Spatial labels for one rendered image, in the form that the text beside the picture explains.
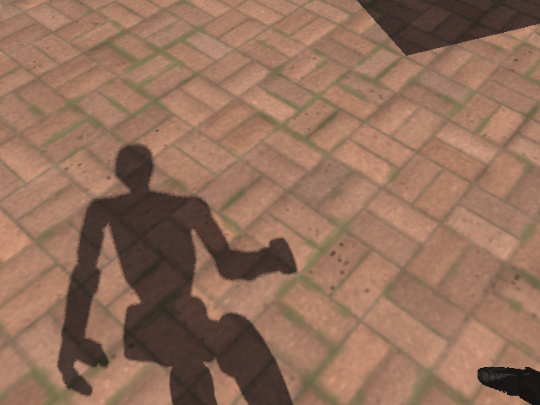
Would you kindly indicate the right robot hand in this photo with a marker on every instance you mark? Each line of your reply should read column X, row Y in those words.
column 516, row 382

